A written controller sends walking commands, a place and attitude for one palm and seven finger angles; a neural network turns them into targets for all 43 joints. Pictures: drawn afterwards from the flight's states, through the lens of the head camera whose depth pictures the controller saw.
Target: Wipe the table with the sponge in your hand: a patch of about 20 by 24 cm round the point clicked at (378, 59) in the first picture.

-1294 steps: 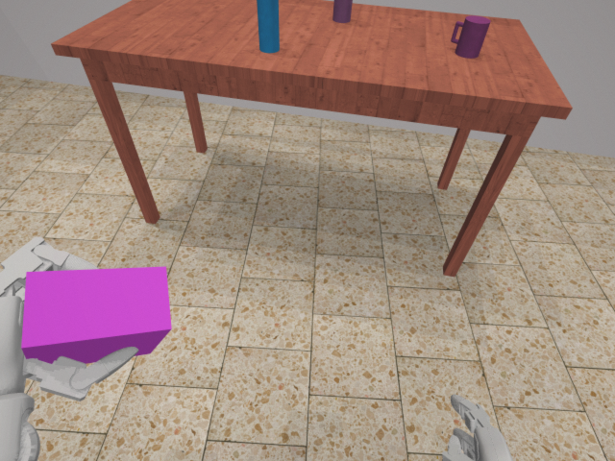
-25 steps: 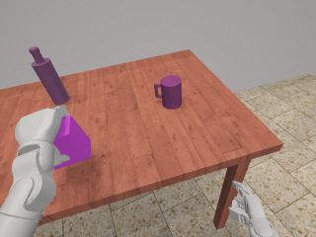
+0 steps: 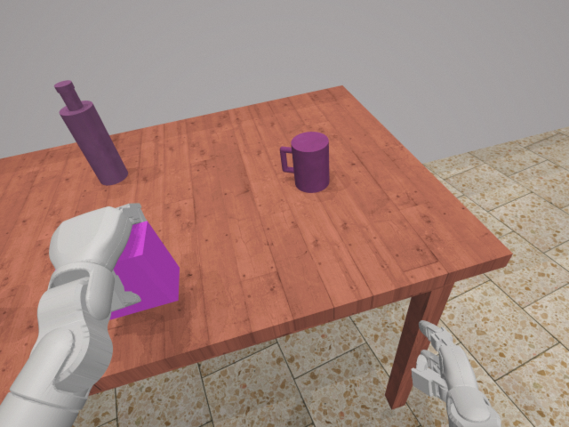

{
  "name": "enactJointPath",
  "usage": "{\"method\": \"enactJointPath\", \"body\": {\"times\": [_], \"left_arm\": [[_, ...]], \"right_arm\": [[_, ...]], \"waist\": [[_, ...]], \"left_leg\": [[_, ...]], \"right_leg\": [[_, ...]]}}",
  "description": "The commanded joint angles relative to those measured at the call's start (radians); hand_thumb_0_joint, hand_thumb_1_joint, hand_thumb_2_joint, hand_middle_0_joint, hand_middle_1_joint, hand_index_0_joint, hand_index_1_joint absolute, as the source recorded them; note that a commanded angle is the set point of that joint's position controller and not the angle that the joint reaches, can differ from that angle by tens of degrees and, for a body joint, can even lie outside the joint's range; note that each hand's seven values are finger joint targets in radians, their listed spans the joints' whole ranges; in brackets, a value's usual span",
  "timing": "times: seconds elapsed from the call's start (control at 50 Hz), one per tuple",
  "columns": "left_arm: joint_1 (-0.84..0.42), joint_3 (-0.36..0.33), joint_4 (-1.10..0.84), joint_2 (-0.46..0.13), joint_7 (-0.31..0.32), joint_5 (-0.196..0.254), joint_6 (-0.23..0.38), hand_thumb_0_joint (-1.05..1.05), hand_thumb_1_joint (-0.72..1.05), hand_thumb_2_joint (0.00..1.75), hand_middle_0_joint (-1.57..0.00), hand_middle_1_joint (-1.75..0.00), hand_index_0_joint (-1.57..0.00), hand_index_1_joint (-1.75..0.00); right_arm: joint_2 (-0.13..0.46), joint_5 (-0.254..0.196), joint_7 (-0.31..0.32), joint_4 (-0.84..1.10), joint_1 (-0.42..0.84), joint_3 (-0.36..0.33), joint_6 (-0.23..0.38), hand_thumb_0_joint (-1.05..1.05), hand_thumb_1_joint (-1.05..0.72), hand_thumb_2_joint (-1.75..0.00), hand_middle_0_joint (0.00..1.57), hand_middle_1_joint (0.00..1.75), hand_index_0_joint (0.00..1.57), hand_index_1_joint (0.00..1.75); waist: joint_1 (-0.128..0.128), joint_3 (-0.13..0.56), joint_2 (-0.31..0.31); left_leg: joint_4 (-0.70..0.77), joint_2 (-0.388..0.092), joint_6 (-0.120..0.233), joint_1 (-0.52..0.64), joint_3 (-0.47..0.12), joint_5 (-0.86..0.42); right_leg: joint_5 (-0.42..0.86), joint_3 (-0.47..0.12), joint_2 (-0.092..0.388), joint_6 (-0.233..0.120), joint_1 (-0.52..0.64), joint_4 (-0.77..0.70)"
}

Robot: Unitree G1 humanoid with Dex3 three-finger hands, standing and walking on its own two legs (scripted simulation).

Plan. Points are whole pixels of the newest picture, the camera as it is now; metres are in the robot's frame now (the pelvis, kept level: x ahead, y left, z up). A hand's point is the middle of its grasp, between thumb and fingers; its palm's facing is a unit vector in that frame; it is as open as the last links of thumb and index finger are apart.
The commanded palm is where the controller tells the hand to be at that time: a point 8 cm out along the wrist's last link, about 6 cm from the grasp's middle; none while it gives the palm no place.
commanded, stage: move the sponge above the wiping area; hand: left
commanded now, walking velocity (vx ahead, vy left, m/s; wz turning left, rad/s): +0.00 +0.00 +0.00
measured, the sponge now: (129, 280) +0.25 +0.28 +0.10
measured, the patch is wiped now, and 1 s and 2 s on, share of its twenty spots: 0.00 0.00 0.00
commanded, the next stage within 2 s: none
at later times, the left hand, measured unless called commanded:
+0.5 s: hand (126, 273) +0.25 +0.27 +0.13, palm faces +0.03 -0.07 -1.00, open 10.1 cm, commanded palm +0.21 +0.28 +0.23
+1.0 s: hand (107, 267) +0.24 +0.28 +0.15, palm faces +0.14 -0.03 -0.99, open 10.1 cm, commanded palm +0.20 +0.27 +0.23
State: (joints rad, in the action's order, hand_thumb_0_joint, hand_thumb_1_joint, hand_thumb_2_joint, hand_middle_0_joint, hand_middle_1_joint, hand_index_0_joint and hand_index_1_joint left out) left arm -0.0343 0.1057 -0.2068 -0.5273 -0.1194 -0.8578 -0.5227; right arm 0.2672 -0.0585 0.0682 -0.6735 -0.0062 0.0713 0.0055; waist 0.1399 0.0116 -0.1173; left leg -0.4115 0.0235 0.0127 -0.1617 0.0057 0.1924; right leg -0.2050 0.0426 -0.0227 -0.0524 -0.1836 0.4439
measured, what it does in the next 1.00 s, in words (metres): stands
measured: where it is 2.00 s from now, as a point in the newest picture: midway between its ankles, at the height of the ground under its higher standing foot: outside the picture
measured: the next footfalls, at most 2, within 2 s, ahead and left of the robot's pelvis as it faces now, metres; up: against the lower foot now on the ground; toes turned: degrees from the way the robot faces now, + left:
none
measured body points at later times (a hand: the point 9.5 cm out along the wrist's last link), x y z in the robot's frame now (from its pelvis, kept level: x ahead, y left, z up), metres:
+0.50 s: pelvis +0.00 +0.00 +0.00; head -0.02 -0.05 +0.45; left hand +0.24 +0.27 +0.18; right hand +0.26 -0.19 -0.07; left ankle +0.02 +0.11 -0.74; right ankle +0.03 -0.08 -0.74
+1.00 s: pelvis +0.00 +0.00 +0.00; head -0.03 -0.04 +0.45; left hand +0.23 +0.28 +0.20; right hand +0.26 -0.18 -0.07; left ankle +0.02 +0.11 -0.74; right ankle +0.03 -0.08 -0.74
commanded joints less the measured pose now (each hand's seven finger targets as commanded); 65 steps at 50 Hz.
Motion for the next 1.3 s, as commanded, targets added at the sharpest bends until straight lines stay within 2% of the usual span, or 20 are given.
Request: {"method": "enactJointPath", "body": {"times": [0.0, 0.02, 0.06, 0.1, 0.26, 0.34, 0.4, 0.44, 0.5, 0.52, 0.6, 0.72, 0.82, 0.9, 0.92, 1.0, 1.04, 1.12, 1.24, 1.28], "left_arm": [[-0.303, -0.246, -0.260, -0.367, 0.049, -0.101, 0.042, 0.00, 0.10, 1.30, -1.20, -1.60, -1.20, -1.60], [-0.341, -0.237, -0.286, -0.350, 0.064, -0.105, 0.054, 0.00, 0.10, 1.30, -1.20, -1.60, -1.20, -1.60], [-0.306, -0.263, -0.238, -0.346, 0.093, -0.086, 0.070, 0.00, 0.10, 1.30, -1.20, -1.60, -1.20, -1.60], [-0.290, -0.320, -0.228, -0.382, 0.114, -0.063, 0.066, 0.00, 0.10, 1.30, -1.20, -1.60, -1.20, -1.60], [-0.233, -0.119, -0.155, -0.176, 0.034, 0.009, 0.011, 0.00, 0.10, 1.30, -1.20, -1.60, -1.20, -1.60], [-0.248, -0.112, -0.231, -0.210, 0.009, -0.031, 0.045, 0.00, 0.10, 1.30, -1.20, -1.60, -1.20, -1.60], [-0.345, -0.195, -0.289, -0.336, 0.030, -0.090, 0.073, 0.00, 0.10, 1.30, -1.20, -1.60, -1.20, -1.60], [-0.392, -0.237, -0.244, -0.365, 0.071, -0.114, 0.100, 0.00, 0.10, 1.30, -1.20, -1.60, -1.20, -1.60], [-0.357, -0.345, -0.212, -0.429, 0.119, -0.077, 0.108, 0.00, 0.10, 1.30, -1.20, -1.60, -1.20, -1.60], [-0.375, -0.288, -0.209, -0.346, 0.130, -0.052, 0.103, 0.00, 0.10, 1.30, -1.20, -1.60, -1.20, -1.60], [-0.264, -0.257, -0.133, -0.273, 0.110, 0.003, 0.026, 0.00, 0.10, 1.30, -1.20, -1.60, -1.20, -1.60], [-0.094, -0.102, -0.234, -0.114, 0.017, 0.034, 0.001, 0.00, 0.10, 1.30, -1.20, -1.60, -1.20, -1.60], [-0.244, -0.222, -0.417, -0.318, 0.053, -0.064, 0.045, 0.00, 0.10, 1.30, -1.20, -1.60, -1.20, -1.60], [-0.335, -0.312, -0.339, -0.421, 0.123, -0.118, 0.068, 0.00, 0.10, 1.30, -1.20, -1.60, -1.20, -1.60], [-0.387, -0.257, -0.302, -0.353, 0.137, -0.113, 0.069, 0.00, 0.10, 1.30, -1.20, -1.60, -1.20, -1.60], [-0.334, -0.238, -0.150, -0.287, 0.126, -0.021, 0.025, 0.00, 0.10, 1.30, -1.20, -1.60, -1.20, -1.60], [-0.279, -0.175, -0.161, -0.212, 0.092, 0.016, 0.012, 0.00, 0.10, 1.30, -1.20, -1.60, -1.20, -1.60], [-0.153, -0.102, -0.184, -0.132, 0.021, 0.024, -0.001, 0.00, 0.10, 1.30, -1.20, -1.60, -1.20, -1.60], [-0.232, -0.219, -0.306, -0.314, 0.039, -0.068, 0.035, 0.00, 0.10, 1.30, -1.20, -1.60, -1.20, -1.60], [-0.308, -0.257, -0.333, -0.367, 0.072, -0.103, 0.059, 0.00, 0.10, 1.30, -1.20, -1.60, -1.20, -1.60]], "right_arm": [[0.081, 0.014, 0.001, 0.208, 0.286, -0.024, 0.069, 0.00, -0.90, -0.90, 0.20, 0.30, 0.20, 0.30], [0.071, 0.022, -0.002, 0.210, 0.263, -0.024, 0.075, 0.00, -0.90, -0.90, 0.20, 0.30, 0.20, 0.30], [0.068, 0.025, -0.006, 0.191, 0.238, -0.028, 0.074, 0.00, -0.90, -0.90, 0.20, 0.30, 0.20, 0.30], [0.071, 0.018, -0.007, 0.186, 0.266, -0.030, 0.081, 0.00, -0.90, -0.90, 0.20, 0.30, 0.20, 0.30], [0.078, -0.007, -0.005, 0.190, 0.256, -0.029, 0.070, 0.00, -0.90, -0.90, 0.20, 0.30, 0.20, 0.30], [0.075, -0.002, 0.004, 0.210, 0.248, -0.024, 0.085, 0.00, -0.90, -0.90, 0.20, 0.30, 0.20, 0.30], [0.075, 0.011, 0.012, 0.214, 0.277, -0.021, 0.090, 0.00, -0.90, -0.90, 0.20, 0.30, 0.20, 0.30], [0.067, 0.024, 0.015, 0.192, 0.223, -0.026, 0.096, 0.00, -0.90, -0.90, 0.20, 0.30, 0.20, 0.30], [0.073, 0.019, 0.013, 0.175, 0.250, -0.032, 0.096, 0.00, -0.90, -0.90, 0.20, 0.30, 0.20, 0.30], [0.059, 0.016, 0.009, 0.177, 0.247, -0.029, 0.093, 0.00, -0.90, -0.90, 0.20, 0.30, 0.20, 0.30], [0.070, 0.000, -0.011, 0.174, 0.294, -0.029, 0.081, 0.00, -0.90, -0.90, 0.20, 0.30, 0.20, 0.30], [0.073, -0.014, -0.020, 0.230, 0.264, -0.026, 0.069, 0.00, -0.90, -0.90, 0.20, 0.30, 0.20, 0.30], [0.076, 0.016, -0.006, 0.246, 0.255, -0.025, 0.073, 0.00, -0.90, -0.90, 0.20, 0.30, 0.20, 0.30], [0.075, 0.021, -0.001, 0.200, 0.249, -0.029, 0.080, 0.00, -0.90, -0.90, 0.20, 0.30, 0.20, 0.30], [0.061, 0.020, 0.000, 0.190, 0.238, -0.026, 0.080, 0.00, -0.90, -0.90, 0.20, 0.30, 0.20, 0.30], [0.067, -0.006, -0.002, 0.168, 0.290, -0.029, 0.079, 0.00, -0.90, -0.90, 0.20, 0.30, 0.20, 0.30], [0.066, -0.004, -0.004, 0.179, 0.272, -0.030, 0.078, 0.00, -0.90, -0.90, 0.20, 0.30, 0.20, 0.30], [0.072, -0.017, -0.010, 0.209, 0.271, -0.024, 0.074, 0.00, -0.90, -0.90, 0.20, 0.30, 0.20, 0.30], [0.075, 0.012, -0.003, 0.224, 0.255, -0.022, 0.066, 0.00, -0.90, -0.90, 0.20, 0.30, 0.20, 0.30], [0.074, 0.022, -0.005, 0.213, 0.244, -0.025, 0.065, 0.00, -0.90, -0.90, 0.20, 0.30, 0.20, 0.30]], "waist": [[0.030, 0.239, 0.062], [0.035, 0.286, 0.041], [0.035, 0.260, 0.053], [0.045, 0.228, 0.024], [-0.007, 0.128, 0.064], [-0.008, 0.195, 0.083], [0.009, 0.219, 0.028], [0.017, 0.250, 0.053], [0.043, 0.238, 0.007], [0.035, 0.241, 0.002], [0.039, 0.154, 0.008], [0.006, 0.154, 0.104], [0.025, 0.276, 0.049], [0.036, 0.229, -0.050], [0.024, 0.221, -0.043], [0.024, 0.135, 0.005], [0.020, 0.153, 0.047], [0.006, 0.150, 0.083], [0.019, 0.213, 0.107], [0.031, 0.245, 0.021]], "left_leg": [[0.036, 0.007, 0.023, 0.042, -0.068, -0.109], [0.024, 0.011, 0.023, 0.043, -0.056, -0.157], [0.030, 0.009, 0.017, 0.052, -0.059, -0.174], [0.028, 0.008, 0.012, 0.055, -0.068, -0.156], [0.032, -0.004, 0.016, 0.016, -0.046, -0.085], [0.026, 0.003, 0.026, 0.036, -0.054, -0.080], [0.030, 0.007, 0.024, 0.052, -0.071, -0.074], [0.029, 0.012, 0.020, 0.058, -0.065, -0.114], [0.036, 0.011, 0.012, 0.063, -0.077, -0.122], [0.037, 0.010, 0.009, 0.054, -0.061, -0.141], [0.050, 0.000, -0.001, 0.023, -0.062, -0.138], [0.029, -0.010, 0.019, 0.008, -0.047, -0.113], [0.021, 0.004, 0.027, 0.038, -0.060, -0.139], [0.041, 0.007, 0.017, 0.056, -0.083, -0.124], [0.042, 0.009, 0.012, 0.052, -0.070, -0.132], [0.059, 0.005, 0.003, 0.038, -0.069, -0.081], [0.055, 0.000, 0.007, 0.028, -0.054, -0.095], [0.048, -0.005, 0.013, 0.004, -0.055, -0.077], [0.027, 0.006, 0.022, 0.017, -0.054, -0.106], [0.035, 0.012, 0.020, 0.036, -0.063, -0.129]], "right_leg": [[0.006, -0.158, 0.023, -0.029, 0.087, -0.083], [0.051, -0.133, 0.036, -0.029, 0.121, -0.064], [0.066, -0.128, 0.029, -0.028, 0.108, -0.081], [0.052, -0.181, 0.021, -0.043, 0.096, -0.096], [0.022, -0.103, 0.043, -0.002, 0.031, -0.114], [-0.001, -0.108, 0.042, -0.003, 0.045, -0.099], [-0.030, -0.161, 0.029, -0.026, 0.057, -0.096], [-0.016, -0.136, 0.029, -0.028, 0.071, -0.092], [0.004, -0.188, 0.019, -0.049, 0.096, -0.106], [0.032, -0.154, 0.033, -0.038, 0.113, -0.099], [0.061, -0.150, 0.030, -0.035, 0.082, -0.108], [0.069, -0.083, 0.040, -0.001, 0.061, -0.093], [0.047, -0.120, 0.034, -0.018, 0.112, -0.059], [0.005, -0.182, 0.005, -0.052, 0.088, -0.087], [0.008, -0.156, 0.015, -0.049, 0.084, -0.088], [-0.017, -0.159, 0.018, -0.040, 0.048, -0.125], [0.021, -0.110, 0.037, -0.016, 0.068, -0.114], [0.028, -0.096, 0.039, -0.009, 0.064, -0.104], [-0.001, -0.125, 0.033, -0.013, 0.076, -0.081], [0.015, -0.133, 0.024, -0.026, 0.093, -0.078]]}}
